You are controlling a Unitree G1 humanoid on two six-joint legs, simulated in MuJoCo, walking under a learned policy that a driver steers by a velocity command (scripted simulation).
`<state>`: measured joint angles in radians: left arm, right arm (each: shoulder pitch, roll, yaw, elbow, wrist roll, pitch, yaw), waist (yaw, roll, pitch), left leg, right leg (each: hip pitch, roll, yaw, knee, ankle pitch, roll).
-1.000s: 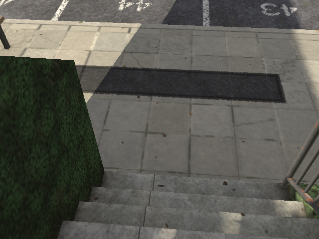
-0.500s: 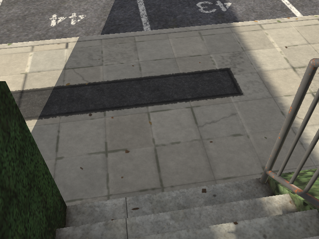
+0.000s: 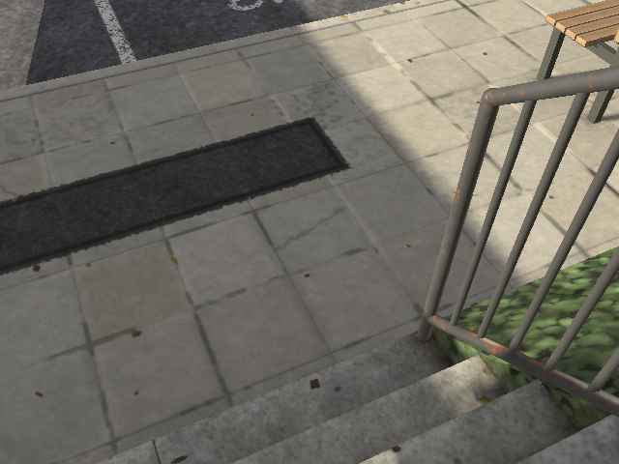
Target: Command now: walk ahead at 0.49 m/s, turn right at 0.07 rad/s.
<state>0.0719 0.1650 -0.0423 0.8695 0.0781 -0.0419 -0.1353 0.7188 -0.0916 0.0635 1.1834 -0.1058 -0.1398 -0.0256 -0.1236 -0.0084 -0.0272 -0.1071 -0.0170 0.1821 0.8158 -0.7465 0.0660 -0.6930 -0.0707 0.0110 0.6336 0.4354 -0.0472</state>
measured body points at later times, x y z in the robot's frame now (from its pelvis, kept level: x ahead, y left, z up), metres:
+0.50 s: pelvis +0.29 -0.01 -0.19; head +0.31 +0.00 +0.26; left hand +0.22 +0.22 -0.34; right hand +0.33 -0.24 -0.34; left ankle +0.42 +0.13 -0.89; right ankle +0.20 -0.11 -0.86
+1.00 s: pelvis +0.55 +0.06 -0.44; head +0.54 +0.07 +0.01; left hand +0.66 +0.30 -0.56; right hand +0.51 -0.14 -0.59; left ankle +0.38 +0.13 -1.04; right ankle +0.67 -0.02 -1.18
